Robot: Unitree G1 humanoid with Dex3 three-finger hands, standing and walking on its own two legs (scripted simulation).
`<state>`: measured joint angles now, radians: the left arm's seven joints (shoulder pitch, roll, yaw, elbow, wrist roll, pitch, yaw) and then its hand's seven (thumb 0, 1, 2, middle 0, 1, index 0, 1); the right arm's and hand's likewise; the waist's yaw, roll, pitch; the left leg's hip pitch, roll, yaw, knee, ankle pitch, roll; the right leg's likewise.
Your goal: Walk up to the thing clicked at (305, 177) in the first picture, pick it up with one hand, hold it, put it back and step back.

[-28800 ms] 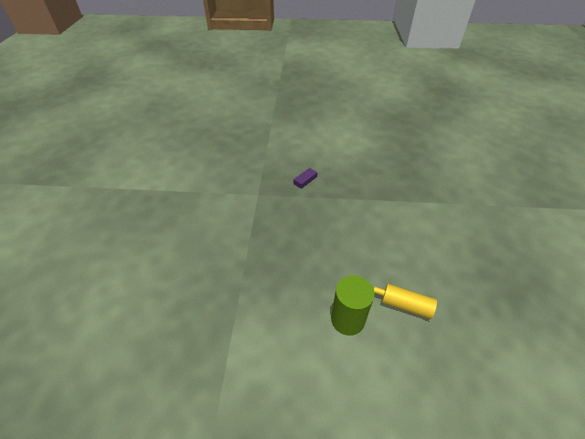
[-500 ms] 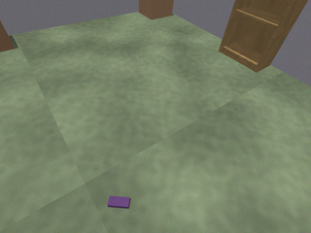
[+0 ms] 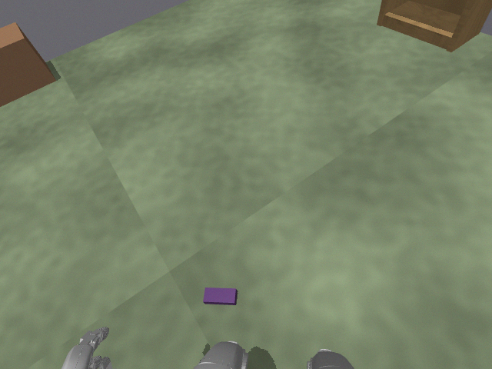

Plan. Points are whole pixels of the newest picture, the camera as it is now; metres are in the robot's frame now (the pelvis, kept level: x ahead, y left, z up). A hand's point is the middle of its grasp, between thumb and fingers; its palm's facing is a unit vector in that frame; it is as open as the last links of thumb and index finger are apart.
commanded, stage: walk up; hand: left
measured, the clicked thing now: (220, 296) +0.45 +0.23 -0.74
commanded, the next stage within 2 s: stand in 1.60 s
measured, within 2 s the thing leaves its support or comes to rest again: neither
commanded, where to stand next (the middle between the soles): +0.04 +0.02 m, yaw -4 degrees
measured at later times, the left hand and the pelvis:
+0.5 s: hand out of the picture -0.02 +0.30 -0.16, palm faces -0.05 -0.93 -0.37, open 7.4 cm; pelvis -0.06 +0.04 -0.01, yaw -1 degrees
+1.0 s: hand out of the picture +0.05 +0.31 -0.14, palm faces -0.10 -0.91 -0.39, open 7.4 cm; pelvis -0.05 +0.04 +0.00, yaw -5 degrees
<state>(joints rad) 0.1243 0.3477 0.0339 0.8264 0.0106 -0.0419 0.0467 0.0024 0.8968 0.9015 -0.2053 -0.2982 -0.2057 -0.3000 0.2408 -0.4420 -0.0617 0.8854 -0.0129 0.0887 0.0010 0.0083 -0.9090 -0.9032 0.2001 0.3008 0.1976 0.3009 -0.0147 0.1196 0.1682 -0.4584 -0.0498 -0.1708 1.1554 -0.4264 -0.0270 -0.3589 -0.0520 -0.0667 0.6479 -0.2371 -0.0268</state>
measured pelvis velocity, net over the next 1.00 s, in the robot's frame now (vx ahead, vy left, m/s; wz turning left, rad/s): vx -0.05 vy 0.04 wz -0.09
